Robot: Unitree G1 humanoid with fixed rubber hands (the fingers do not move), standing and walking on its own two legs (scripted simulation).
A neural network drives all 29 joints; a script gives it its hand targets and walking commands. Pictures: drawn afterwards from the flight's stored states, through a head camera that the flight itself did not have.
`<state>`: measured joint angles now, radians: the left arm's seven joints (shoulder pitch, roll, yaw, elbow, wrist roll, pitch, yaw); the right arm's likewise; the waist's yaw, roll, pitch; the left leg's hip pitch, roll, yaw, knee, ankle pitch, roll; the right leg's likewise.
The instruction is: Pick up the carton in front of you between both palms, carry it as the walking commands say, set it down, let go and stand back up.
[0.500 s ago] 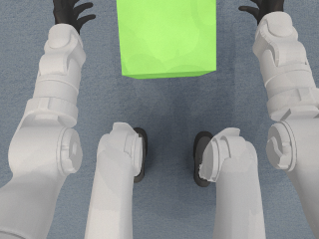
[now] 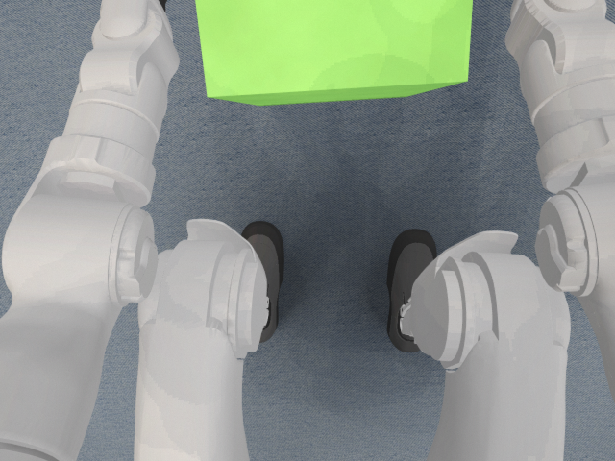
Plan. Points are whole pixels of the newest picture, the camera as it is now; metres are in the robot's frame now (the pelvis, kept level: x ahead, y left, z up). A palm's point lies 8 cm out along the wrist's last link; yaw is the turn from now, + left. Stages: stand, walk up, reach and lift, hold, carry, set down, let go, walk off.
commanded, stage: reach and lift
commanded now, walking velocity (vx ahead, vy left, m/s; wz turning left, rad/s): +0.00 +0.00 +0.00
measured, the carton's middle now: out of the picture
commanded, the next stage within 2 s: none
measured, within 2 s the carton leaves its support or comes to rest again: leaves its support in 0.66 s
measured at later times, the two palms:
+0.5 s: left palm out of the picture +0.53 +0.17 -0.16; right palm out of the picture +0.56 -0.13 -0.16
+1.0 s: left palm out of the picture +0.50 +0.16 -0.01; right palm out of the picture +0.52 -0.14 +0.00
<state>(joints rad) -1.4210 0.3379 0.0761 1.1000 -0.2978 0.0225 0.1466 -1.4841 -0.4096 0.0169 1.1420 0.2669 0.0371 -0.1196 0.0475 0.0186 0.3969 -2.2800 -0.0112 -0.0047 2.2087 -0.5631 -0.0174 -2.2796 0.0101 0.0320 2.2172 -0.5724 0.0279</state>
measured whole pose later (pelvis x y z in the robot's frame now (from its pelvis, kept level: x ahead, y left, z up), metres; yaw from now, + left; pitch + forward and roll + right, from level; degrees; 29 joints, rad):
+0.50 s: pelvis -0.01 +0.00 +0.01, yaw +0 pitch +36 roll +1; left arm -1.50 0.27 0.18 1.16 -0.17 0.06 0.14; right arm -1.58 -0.32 -0.06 1.25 0.15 0.06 -0.13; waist 0.05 0.00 0.39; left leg -2.26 -0.02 -0.01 2.17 -0.54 -0.03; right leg -2.27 0.01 0.03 2.18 -0.54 0.01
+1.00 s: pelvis +0.00 +0.00 +0.06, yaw -1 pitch +42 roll +0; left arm -1.11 0.03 0.48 0.75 0.15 0.34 0.09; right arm -1.18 -0.09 -0.41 0.86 -0.16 0.32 -0.08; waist 0.03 -0.02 -0.09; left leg -2.19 -0.03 -0.03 1.98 -0.53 -0.03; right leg -2.20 0.05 0.04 1.98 -0.52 0.04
